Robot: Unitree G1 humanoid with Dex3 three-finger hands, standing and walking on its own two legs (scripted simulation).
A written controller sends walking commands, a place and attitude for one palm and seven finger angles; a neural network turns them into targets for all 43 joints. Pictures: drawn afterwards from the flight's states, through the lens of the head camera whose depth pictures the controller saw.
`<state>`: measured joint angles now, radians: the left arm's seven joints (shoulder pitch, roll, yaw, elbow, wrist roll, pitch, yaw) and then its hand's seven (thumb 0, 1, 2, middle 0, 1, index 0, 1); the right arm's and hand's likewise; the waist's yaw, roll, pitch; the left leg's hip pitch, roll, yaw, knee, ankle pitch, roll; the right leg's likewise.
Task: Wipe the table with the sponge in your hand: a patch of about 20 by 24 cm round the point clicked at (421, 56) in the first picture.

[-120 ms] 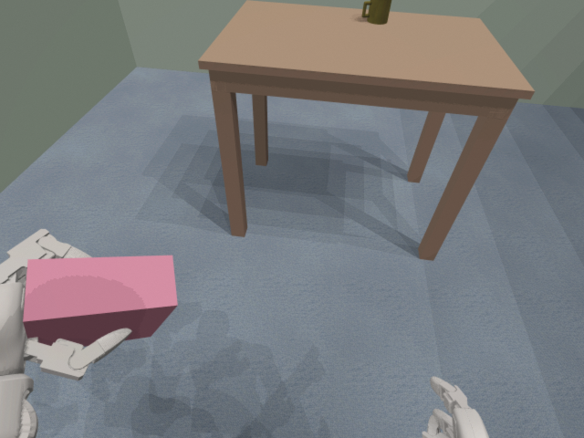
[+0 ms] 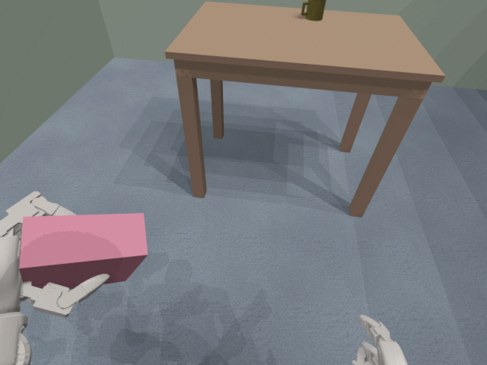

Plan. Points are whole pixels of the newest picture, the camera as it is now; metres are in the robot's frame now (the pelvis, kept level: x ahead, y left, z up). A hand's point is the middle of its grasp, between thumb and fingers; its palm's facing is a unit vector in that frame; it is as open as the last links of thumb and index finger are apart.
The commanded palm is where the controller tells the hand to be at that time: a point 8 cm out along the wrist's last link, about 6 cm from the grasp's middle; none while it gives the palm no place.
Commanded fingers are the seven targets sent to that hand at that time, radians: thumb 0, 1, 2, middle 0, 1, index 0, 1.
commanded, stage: stand and wait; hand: left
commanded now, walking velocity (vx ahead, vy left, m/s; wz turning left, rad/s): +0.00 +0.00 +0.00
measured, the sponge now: (101, 253) +0.22 +0.21 +0.14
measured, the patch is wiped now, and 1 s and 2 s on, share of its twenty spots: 0.00 0.00 0.00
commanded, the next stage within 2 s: look at it before walking up in 0.14 s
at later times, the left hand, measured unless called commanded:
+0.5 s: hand (68, 252) +0.21 +0.24 +0.15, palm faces +0.40 -0.83 -0.39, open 9.8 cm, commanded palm +0.17 +0.27 +0.18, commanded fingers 0.00 0.10 1.30 -1.20 -1.60 -1.20 -1.60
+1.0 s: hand (169, 175) +0.34 +0.14 +0.17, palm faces +0.20 -0.87 -0.45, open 9.7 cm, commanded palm +0.30 +0.19 +0.18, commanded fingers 0.00 0.10 1.30 -1.20 -1.60 -1.20 -1.60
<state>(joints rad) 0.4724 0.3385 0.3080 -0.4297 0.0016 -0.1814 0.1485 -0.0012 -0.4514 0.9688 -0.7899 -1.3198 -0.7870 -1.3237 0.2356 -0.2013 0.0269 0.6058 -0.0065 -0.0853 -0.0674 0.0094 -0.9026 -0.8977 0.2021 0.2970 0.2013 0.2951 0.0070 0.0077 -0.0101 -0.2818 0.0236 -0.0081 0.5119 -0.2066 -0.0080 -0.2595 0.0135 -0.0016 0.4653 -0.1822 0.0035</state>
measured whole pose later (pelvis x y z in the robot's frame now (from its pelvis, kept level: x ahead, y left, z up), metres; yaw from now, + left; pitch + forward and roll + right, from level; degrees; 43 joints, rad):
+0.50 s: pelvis +0.00 +0.00 +0.00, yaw -2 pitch -1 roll -1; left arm 0.48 0.34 0.31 -0.43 0.00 -0.18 0.15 0.00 -0.45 0.97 -0.79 -1.32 -0.79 -1.33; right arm 0.24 -0.20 0.03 0.60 -0.01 -0.08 -0.07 0.01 -0.90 -0.90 0.20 0.30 0.20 0.30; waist 0.02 0.00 -0.01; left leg -0.29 0.03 0.02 0.53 -0.23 -0.01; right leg -0.29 0.02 0.02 0.51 -0.22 0.00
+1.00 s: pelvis +0.08 -0.05 +0.00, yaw -13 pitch +2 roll +2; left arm 0.50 0.39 0.35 -0.48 -0.01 -0.23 0.15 0.00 -0.45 0.97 -0.79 -1.32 -0.79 -1.33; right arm 0.27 -0.24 0.00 0.60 -0.01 -0.04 -0.05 0.01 -0.90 -0.90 0.20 0.30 0.20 0.29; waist 0.00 -0.04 -0.02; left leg -0.40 0.07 0.11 0.66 -0.33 -0.03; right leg -0.23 0.06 0.05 0.50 -0.30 -0.08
